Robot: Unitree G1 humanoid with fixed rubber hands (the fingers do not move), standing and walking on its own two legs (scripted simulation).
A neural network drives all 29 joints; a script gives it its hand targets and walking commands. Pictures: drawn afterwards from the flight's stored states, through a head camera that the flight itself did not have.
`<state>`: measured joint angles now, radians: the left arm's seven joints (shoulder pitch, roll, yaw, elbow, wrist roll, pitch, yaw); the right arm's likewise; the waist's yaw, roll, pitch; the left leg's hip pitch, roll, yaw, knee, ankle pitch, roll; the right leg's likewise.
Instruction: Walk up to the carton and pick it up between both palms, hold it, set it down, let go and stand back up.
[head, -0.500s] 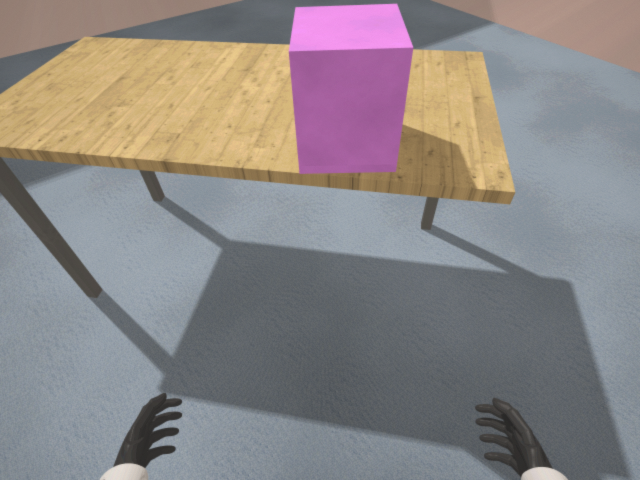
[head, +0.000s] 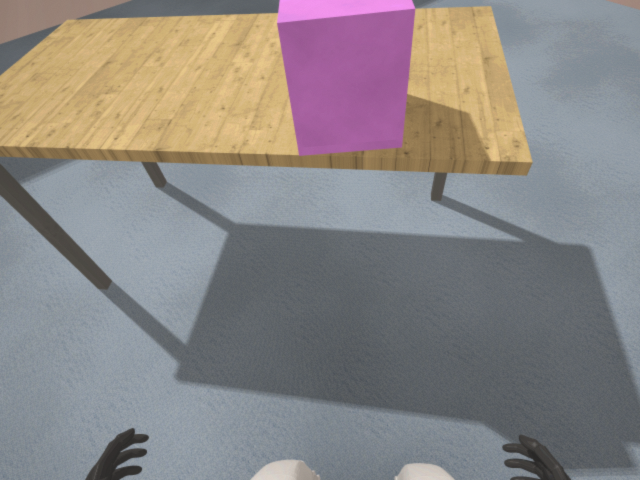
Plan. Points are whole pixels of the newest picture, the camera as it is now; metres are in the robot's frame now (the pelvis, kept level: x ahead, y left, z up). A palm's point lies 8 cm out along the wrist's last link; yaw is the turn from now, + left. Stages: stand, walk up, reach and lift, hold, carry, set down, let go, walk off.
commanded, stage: walk up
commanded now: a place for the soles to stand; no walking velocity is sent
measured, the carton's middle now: (344, 62) +0.77 -0.02 +0.10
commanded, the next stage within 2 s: none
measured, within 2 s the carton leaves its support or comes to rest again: neither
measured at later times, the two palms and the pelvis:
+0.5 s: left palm out of the picture +0.07 +0.39 -0.08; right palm out of the picture +0.09 -0.19 -0.10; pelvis -0.01 +0.08 +0.00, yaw -1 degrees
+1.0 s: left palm out of the picture +0.08 +0.35 -0.05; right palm out of the picture +0.07 -0.22 -0.13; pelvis -0.01 +0.05 -0.01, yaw -4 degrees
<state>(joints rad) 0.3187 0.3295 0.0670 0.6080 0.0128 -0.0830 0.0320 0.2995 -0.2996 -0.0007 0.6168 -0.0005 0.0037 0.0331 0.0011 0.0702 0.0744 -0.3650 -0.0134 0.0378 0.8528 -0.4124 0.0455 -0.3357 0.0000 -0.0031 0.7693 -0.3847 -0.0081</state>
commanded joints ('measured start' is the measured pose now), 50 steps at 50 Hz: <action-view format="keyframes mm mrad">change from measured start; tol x16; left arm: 1 212 405 112 21 17 -32 48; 16 -33 314 67 -38 10 -2 48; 40 309 285 70 103 32 -16 31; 50 132 367 73 18 19 -26 42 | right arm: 1 -112 -284 -138 -139 -57 20 -15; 12 -72 -306 -158 -93 -57 18 23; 16 216 -316 -177 9 -66 -19 11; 20 24 -393 -181 -37 -48 -18 -14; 50 -33 -309 -132 -28 -34 -3 -15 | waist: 1 54 -129 -46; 14 -36 -240 -7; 17 -129 222 -1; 19 -83 28 30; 38 -20 77 -69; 41 70 -284 -71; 50 19 -234 -44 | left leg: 1 -414 51 -119 341 -218 -19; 12 -238 116 -111 114 -135 -30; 15 89 102 -91 -190 41 -25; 17 237 232 -423 -513 26 -34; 19 33 365 -595 -647 -215 -12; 31 323 286 -353 -472 293 7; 38 103 311 -266 -374 57 191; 42 -476 36 -50 215 -180 -27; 50 -253 61 -91 185 -150 -17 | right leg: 1 274 -433 645 -353 353 -318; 13 12 -320 400 -228 220 -261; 16 -287 -131 129 121 154 -110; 17 -422 42 17 383 -149 -39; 20 -366 28 88 459 -101 -24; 35 -291 -28 26 196 -168 -19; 39 77 -5 -46 -144 -41 -73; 40 243 -10 47 -235 -54 -87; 42 138 -320 754 -456 -330 -238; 50 105 -262 514 -217 383 -237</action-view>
